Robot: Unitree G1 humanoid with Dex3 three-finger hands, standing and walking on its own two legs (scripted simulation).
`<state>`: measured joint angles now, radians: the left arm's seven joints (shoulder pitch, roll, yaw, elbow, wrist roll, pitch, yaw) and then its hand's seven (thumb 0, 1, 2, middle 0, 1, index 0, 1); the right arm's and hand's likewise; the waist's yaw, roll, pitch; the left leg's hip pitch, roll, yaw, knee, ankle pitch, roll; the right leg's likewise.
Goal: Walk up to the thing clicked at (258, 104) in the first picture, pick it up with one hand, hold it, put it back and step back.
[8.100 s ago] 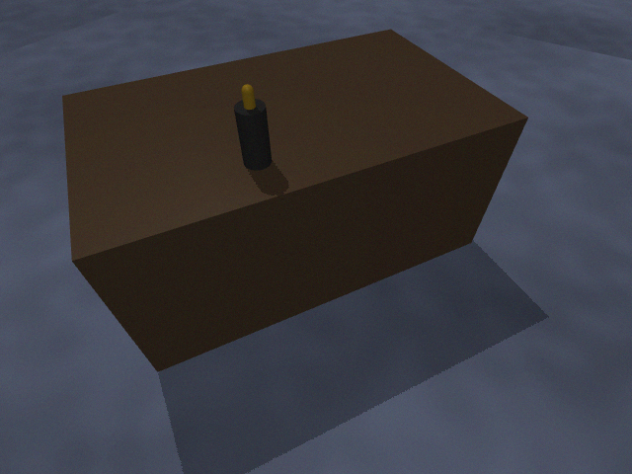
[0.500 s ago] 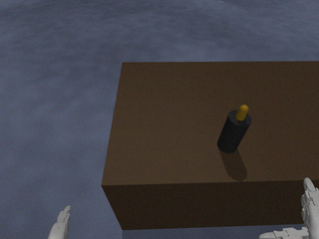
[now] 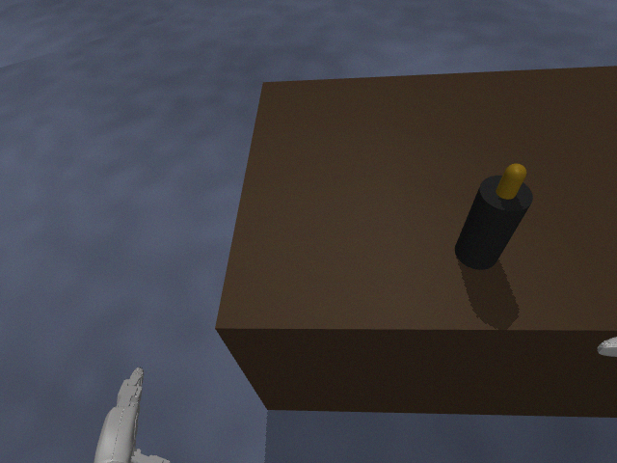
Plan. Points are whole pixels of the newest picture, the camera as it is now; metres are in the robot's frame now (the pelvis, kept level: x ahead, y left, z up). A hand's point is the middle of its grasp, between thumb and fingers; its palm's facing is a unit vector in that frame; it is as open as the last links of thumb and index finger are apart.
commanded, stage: go down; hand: right
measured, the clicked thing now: (494, 215) +0.52 -0.26 -0.04
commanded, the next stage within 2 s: none
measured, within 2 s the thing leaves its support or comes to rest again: neither
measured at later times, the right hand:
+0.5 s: hand out of the picture +0.39 -0.41 +0.05, palm faces +0.28 +0.96 +0.02, open 17.4 cm
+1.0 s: hand out of the picture +0.41 -0.43 +0.06, palm faces +0.32 +0.95 +0.01, open 17.7 cm
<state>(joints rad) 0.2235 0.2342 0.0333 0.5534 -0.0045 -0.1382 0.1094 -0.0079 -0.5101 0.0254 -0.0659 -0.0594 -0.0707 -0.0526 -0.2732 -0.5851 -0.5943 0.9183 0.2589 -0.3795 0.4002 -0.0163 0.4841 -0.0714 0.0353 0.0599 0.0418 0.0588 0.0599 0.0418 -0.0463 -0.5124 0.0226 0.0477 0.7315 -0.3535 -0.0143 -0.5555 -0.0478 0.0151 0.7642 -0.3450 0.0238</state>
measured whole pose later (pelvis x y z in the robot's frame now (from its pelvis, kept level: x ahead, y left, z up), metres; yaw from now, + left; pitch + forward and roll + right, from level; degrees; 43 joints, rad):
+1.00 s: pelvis +0.00 -0.02 -0.04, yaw +2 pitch +19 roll +5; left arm 0.31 0.27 -0.07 0.33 0.04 -0.18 0.10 -0.01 -0.54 0.06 -0.06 -0.06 -0.06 -0.06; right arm -0.69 -0.98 -0.75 1.27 0.15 -0.33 0.52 -0.02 0.59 -0.06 0.03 0.06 0.04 0.06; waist 0.15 0.04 -0.12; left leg -0.84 0.00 0.07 0.93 -0.42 -0.03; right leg -0.94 -0.07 0.05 1.05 -0.46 0.00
